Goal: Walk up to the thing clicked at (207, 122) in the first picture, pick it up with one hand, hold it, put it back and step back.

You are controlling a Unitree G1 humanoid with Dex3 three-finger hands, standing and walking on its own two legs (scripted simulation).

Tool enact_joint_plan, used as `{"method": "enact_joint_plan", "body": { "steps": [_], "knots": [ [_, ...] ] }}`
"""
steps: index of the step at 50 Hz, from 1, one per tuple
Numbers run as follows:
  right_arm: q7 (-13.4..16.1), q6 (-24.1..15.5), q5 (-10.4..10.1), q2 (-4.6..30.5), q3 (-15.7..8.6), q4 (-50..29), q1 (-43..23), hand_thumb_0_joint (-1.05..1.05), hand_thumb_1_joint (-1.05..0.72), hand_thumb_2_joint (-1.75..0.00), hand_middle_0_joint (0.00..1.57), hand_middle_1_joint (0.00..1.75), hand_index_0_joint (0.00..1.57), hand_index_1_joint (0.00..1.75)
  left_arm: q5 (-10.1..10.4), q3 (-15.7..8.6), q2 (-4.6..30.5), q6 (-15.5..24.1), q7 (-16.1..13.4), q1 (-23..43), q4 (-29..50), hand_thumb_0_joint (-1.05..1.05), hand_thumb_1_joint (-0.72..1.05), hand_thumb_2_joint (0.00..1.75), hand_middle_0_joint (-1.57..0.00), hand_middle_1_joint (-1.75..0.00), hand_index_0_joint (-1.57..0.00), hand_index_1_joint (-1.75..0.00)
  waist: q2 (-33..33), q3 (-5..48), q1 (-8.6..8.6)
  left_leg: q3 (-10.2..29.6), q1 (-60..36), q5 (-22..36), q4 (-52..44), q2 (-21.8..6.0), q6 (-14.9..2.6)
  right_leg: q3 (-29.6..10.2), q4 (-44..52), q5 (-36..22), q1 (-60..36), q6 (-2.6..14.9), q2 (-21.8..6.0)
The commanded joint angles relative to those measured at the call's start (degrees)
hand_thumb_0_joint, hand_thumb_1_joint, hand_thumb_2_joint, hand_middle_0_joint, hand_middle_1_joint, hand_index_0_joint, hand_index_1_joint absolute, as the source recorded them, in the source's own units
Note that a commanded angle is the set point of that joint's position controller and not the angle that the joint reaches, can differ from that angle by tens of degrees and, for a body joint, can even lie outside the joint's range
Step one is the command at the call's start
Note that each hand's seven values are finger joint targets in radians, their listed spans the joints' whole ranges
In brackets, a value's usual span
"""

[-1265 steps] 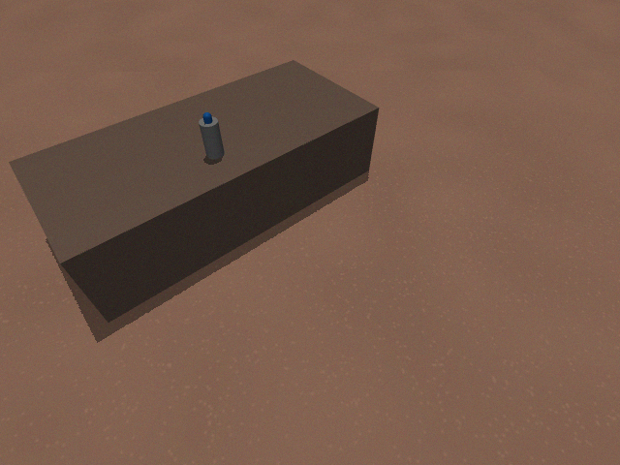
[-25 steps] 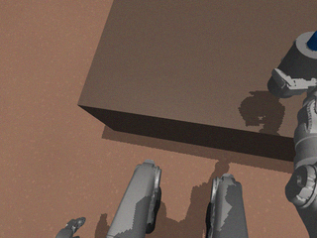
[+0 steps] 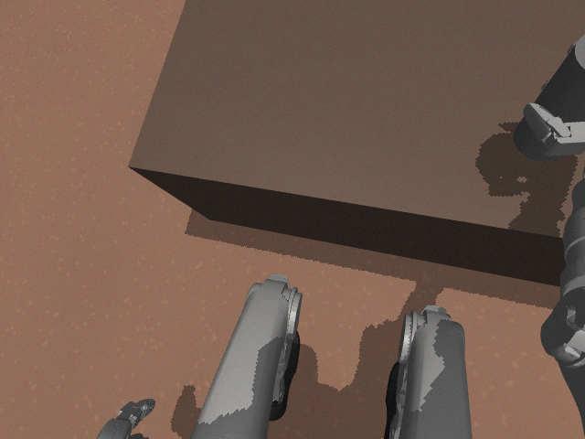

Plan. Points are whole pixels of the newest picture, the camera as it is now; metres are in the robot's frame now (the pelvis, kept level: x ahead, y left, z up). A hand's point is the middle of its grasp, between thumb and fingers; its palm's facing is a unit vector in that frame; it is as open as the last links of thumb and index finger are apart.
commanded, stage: lower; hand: right
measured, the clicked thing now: (581, 93) +0.55 -0.23 +0.00
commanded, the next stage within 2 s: loosen in 0.20 s
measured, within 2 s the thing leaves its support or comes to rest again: rests again in 1.40 s
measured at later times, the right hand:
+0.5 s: hand (560, 114) +0.55 -0.23 -0.05, palm faces +0.22 +0.97 -0.03, open 9.8 cm
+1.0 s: hand (579, 92) +0.56 -0.24 -0.01, palm faces +0.23 +0.97 -0.01, open 12.5 cm
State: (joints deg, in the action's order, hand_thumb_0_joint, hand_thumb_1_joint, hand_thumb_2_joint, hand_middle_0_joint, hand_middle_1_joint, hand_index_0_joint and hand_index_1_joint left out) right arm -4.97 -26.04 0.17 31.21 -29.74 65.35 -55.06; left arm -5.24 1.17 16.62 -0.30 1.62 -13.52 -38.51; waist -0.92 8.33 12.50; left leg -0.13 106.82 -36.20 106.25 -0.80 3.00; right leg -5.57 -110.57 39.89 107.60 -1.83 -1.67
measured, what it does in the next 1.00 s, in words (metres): stands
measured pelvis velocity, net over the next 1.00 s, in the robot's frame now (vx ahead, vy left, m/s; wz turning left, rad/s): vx -0.02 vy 0.00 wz -0.01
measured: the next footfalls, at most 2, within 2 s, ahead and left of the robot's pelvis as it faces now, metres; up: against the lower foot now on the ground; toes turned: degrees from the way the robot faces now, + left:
none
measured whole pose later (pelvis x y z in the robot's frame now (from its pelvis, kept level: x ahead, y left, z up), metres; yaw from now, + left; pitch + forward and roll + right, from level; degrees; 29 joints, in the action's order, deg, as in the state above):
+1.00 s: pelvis -0.02 +0.00 -0.05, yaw -1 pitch +37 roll +4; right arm -5.8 -22.7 0.6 34.8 -29.2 66.0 -63.2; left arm -3.8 2.1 16.9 -3.4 2.2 -13.4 -37.0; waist -1.0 7.9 12.6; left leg 0.5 115.5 -36.2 114.9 -1.3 3.2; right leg -5.8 -118.8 39.3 116.4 -2.0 -0.3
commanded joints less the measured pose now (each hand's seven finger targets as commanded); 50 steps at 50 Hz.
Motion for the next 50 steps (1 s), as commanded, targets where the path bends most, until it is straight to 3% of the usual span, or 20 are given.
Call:
{"method": "enact_joint_plan", "body": {
  "steps": [1,5,9,11,15,16,17,19,22,23,24,28,32,34,36,38,40,42,45,50],
  "knots": [
    [-0.22,-7.43,-2.27,16.78,-0.52,-20.24,-33.27,0.00,-0.26,-1.39,1.35,1.51,1.39,1.51,0.10,-4.88,12.38,-0.39,-0.67,-11.83,1.43,0.00,0.90,0.90,-0.20,-0.30,-0.20,-0.30,-16.59,45.72,-0.50,-2.50,-21.68,17.83,-7.84,0.62,-4.76,2.15,11.08,-21.15,-30.42,2.03,0.23],
    [-0.03,-7.48,-1.69,21.93,-1.90,-27.36,-37.71,0.00,-0.26,-1.41,1.37,1.53,1.41,1.53,-0.01,-5.27,13.39,-0.80,-0.81,-12.28,1.58,0.00,0.90,0.90,-0.20,-0.30,-0.20,-0.30,-19.91,50.75,-1.58,-2.13,-21.68,18.15,-5.77,0.30,-4.76,2.66,9.15,-21.81,-31.23,1.78,0.37],
    [0.04,-5.65,-2.02,17.92,-0.64,-20.57,-33.14,0.00,-0.26,-1.44,1.39,1.56,1.44,1.56,0.30,-3.71,11.54,-0.86,-0.78,-10.75,1.98,0.00,0.92,0.89,-0.20,-0.30,-0.20,-0.29,-15.81,46.53,-0.55,-2.86,-18.93,15.99,-5.20,0.72,-4.53,2.33,8.44,-18.99,-27.64,2.15,0.37],
    [0.32,-6.04,-2.02,21.32,-1.84,-24.77,-36.80,0.00,-0.26,-1.43,1.40,1.56,1.44,1.56,0.21,-4.53,12.95,-0.90,-1.18,-11.72,1.48,0.00,0.92,0.89,-0.20,-0.30,-0.20,-0.29,-17.42,49.37,-0.93,-2.50,-19.45,16.10,-4.77,0.53,-4.53,2.69,7.60,-18.84,-28.57,2.11,0.44],
    [-0.49,-4.76,-1.86,15.64,1.23,-16.02,-35.35,0.00,-0.21,-1.39,1.39,1.54,1.44,1.54,0.35,-3.90,12.08,-0.99,-1.03,-11.08,1.15,0.00,0.91,0.89,-0.20,-0.29,-0.20,-0.29,-13.92,41.06,1.13,-3.03,-15.52,13.09,-3.83,0.56,-4.60,2.38,6.89,-14.31,-21.56,2.29,0.50],
    [-0.20,-5.76,-1.52,21.51,-1.09,-23.11,-40.17,0.00,-0.13,-1.32,1.40,1.50,1.45,1.50,0.24,-5.17,13.63,-1.14,-1.25,-12.38,0.81,0.00,0.91,0.88,-0.21,-0.30,-0.21,-0.29,-16.46,44.42,-0.35,-2.42,-16.37,12.58,-3.54,0.41,-4.81,2.81,6.80,-13.81,-22.34,2.23,0.51],
    [-0.08,-5.67,-1.20,23.34,-2.18,-23.47,-39.28,0.00,-0.05,-1.24,1.35,1.42,1.38,1.42,0.27,-5.08,14.14,-1.26,-1.31,-12.25,1.04,0.00,0.95,0.86,-0.20,-0.30,-0.22,-0.28,-17.33,46.70,-1.00,-2.40,-17.28,12.83,-3.38,0.25,-4.71,3.12,6.67,-14.38,-24.39,2.12,0.60],
    [-0.82,-3.69,-1.33,15.10,1.79,-14.90,-33.80,0.00,0.00,-1.08,1.30,1.26,1.33,1.26,0.24,-3.75,12.51,-1.22,-0.80,-11.08,1.99,0.00,0.96,0.85,-0.20,-0.31,-0.22,-0.28,-15.05,43.60,0.46,-3.04,-16.76,13.20,-3.19,0.37,-4.61,2.90,6.64,-14.76,-22.92,2.15,0.67],
    [0.00,-4.21,-1.15,23.43,-2.37,-24.75,-40.29,0.00,0.11,-0.85,1.26,1.12,1.28,1.12,0.46,-5.14,14.14,-1.62,-1.29,-12.92,1.15,0.00,0.96,0.85,-0.20,-0.30,-0.22,-0.28,-17.65,48.58,-1.04,-2.53,-18.56,14.12,-3.50,0.18,-4.77,3.06,7.04,-15.98,-25.64,2.01,0.70],
    [-0.48,-2.99,-1.07,18.36,0.36,-18.25,-34.86,0.00,0.14,-0.79,1.24,1.08,1.26,1.08,0.38,-4.59,13.74,-1.59,-1.05,-12.30,1.50,0.00,0.96,0.85,-0.19,-0.30,-0.22,-0.28,-16.07,47.25,-0.16,-2.86,-19.02,14.71,-3.42,0.29,-4.64,3.01,6.87,-16.60,-25.27,2.06,0.70],
    [-0.67,-2.93,-1.71,17.55,0.27,-19.98,-36.26,0.00,0.16,-0.74,1.22,1.03,1.24,1.04,0.50,-5.07,13.98,-1.53,-1.03,-12.41,1.11,0.00,0.97,0.85,-0.20,-0.31,-0.22,-0.28,-14.99,45.70,0.34,-2.91,-18.01,14.75,-3.21,0.23,-4.55,2.86,6.27,-16.37,-23.74,2.19,0.66],
    [-0.34,-2.50,-1.63,18.83,-0.07,-20.19,-35.57,0.00,0.33,-0.53,1.13,0.86,1.15,0.86,0.74,-4.95,13.80,-1.52,-1.28,-11.93,1.32,0.00,0.96,0.86,-0.19,-0.31,-0.22,-0.28,-14.57,44.26,-0.48,-2.72,-17.65,14.00,-3.31,0.19,-4.57,3.27,6.08,-15.12,-22.35,2.32,0.61],
    [-0.19,-2.51,-1.34,19.78,-0.26,-22.54,-37.88,0.00,0.43,-0.44,0.88,0.69,0.90,0.69,0.73,-5.63,14.23,-1.78,-1.34,-12.80,0.82,0.00,0.93,0.87,-0.19,-0.30,-0.21,-0.29,-16.10,44.30,-0.24,-2.65,-16.34,13.37,-3.26,0.13,-4.74,3.17,6.42,-14.78,-23.11,2.17,0.55],
    [-0.39,-1.37,-1.12,15.28,1.76,-15.80,-33.59,0.00,0.40,-0.41,0.85,0.65,0.86,0.65,0.88,-5.08,13.58,-1.81,-1.16,-12.35,0.93,0.00,0.95,0.87,-0.19,-0.31,-0.21,-0.29,-13.52,41.08,0.79,-3.11,-15.64,13.11,-3.23,0.27,-4.74,2.76,6.62,-14.46,-21.32,2.24,0.56],
    [-0.05,-1.51,-0.91,18.12,-0.64,-16.57,-34.64,0.00,0.39,-0.38,0.82,0.62,0.83,0.62,0.99,-4.99,13.56,-2.23,-1.14,-13.04,0.15,0.00,0.93,0.88,-0.20,-0.30,-0.21,-0.29,-14.55,39.53,0.28,-3.21,-14.04,12.77,-2.63,0.13,-4.90,2.67,6.97,-14.62,-20.69,2.04,0.66],
    [-0.68,-0.08,-0.28,11.53,2.75,-7.13,-28.22,0.00,0.38,-0.37,0.75,0.58,0.76,0.58,1.06,-3.86,12.11,-2.39,-0.73,-11.73,1.34,0.00,0.93,0.88,-0.20,-0.31,-0.21,-0.29,-10.69,35.30,1.35,-3.61,-13.36,11.34,-3.32,0.32,-4.67,2.51,6.96,-12.62,-17.64,2.40,0.67],
    [-0.48,-1.12,-0.32,18.31,-0.46,-15.58,-34.62,0.00,0.37,-0.37,0.71,0.56,0.72,0.56,1.14,-4.91,13.61,-2.82,-0.74,-13.22,0.97,0.00,0.93,0.88,-0.20,-0.31,-0.21,-0.30,-12.53,38.32,0.48,-2.98,-14.88,12.12,-2.99,0.04,-4.76,2.91,6.65,-13.06,-16.98,2.54,0.92],
    [-0.96,0.43,0.27,14.18,1.46,-6.15,-27.19,0.00,0.34,-0.35,0.68,0.53,0.68,0.53,1.22,-3.73,12.60,-2.93,-0.35,-11.78,2.26,0.00,0.93,0.88,-0.20,-0.31,-0.21,-0.30,-10.79,35.65,1.08,-3.53,-14.27,11.02,-3.20,0.19,-4.54,3.03,6.68,-12.16,-16.33,2.62,0.91],
    [-0.89,-0.76,-0.15,17.90,0.10,-15.47,-35.09,0.00,0.33,-0.33,0.63,0.48,0.63,0.48,1.42,-3.71,12.16,-3.23,-0.26,-12.65,2.57,0.00,0.92,0.88,-0.20,-0.31,-0.21,-0.30,-11.95,39.84,0.69,-2.88,-16.10,12.19,-3.36,0.04,-4.48,3.44,6.14,-12.75,-16.23,2.94,1.07],
    [-0.99,-0.05,0.18,16.60,0.95,-10.82,-32.72,0.00,0.31,-0.29,0.53,0.41,0.52,0.41,1.29,-4.20,13.31,-3.49,-0.15,-12.79,2.40,0.00,0.92,0.89,-0.20,-0.31,-0.21,-0.30,-11.70,37.49,1.69,-3.37,-14.07,10.80,-2.93,0.16,-4.53,2.98,6.03,-11.31,-15.50,2.86,0.96]
  ]
}}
